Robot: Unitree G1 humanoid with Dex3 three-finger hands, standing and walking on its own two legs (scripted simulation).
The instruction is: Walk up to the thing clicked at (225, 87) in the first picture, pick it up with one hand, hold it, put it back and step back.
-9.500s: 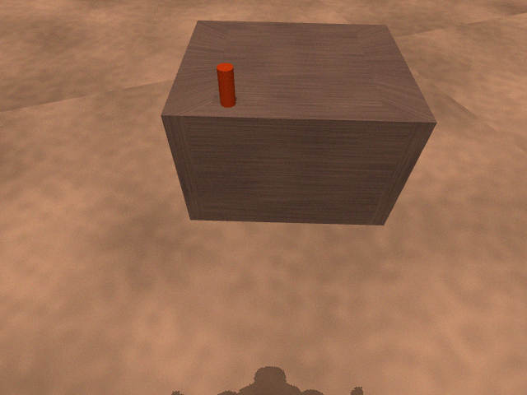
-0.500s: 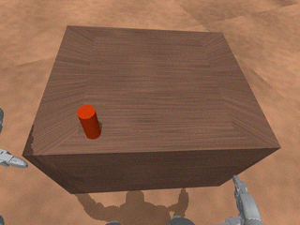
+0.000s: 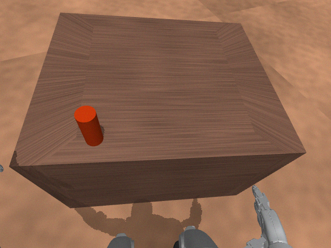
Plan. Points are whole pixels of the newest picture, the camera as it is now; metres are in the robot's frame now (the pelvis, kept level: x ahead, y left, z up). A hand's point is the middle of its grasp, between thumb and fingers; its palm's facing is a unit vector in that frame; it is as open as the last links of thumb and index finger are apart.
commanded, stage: go down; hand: left
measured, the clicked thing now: (90, 127) +0.44 +0.19 -0.05
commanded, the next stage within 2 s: approach in 1.34 s
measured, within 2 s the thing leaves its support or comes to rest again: neither
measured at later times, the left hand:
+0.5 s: hand out of the picture +0.37 +0.38 +0.07, palm faces +0.21 -0.98 +0.01, open 17.6 cm
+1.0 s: hand out of the picture +0.36 +0.37 +0.07, palm faces +0.20 -0.98 +0.01, open 17.5 cm
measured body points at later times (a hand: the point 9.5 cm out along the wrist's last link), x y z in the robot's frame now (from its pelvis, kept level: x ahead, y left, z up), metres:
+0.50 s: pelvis +0.00 +0.00 -0.01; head +0.09 +0.05 +0.43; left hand +0.36 +0.43 +0.07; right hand +0.15 -0.25 -0.04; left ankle +0.00 +0.11 -0.68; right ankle +0.03 -0.15 -0.68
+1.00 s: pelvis +0.01 +0.00 -0.01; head +0.09 +0.04 +0.43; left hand +0.35 +0.42 +0.07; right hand +0.16 -0.25 -0.04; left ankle +0.00 +0.11 -0.68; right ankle +0.03 -0.15 -0.68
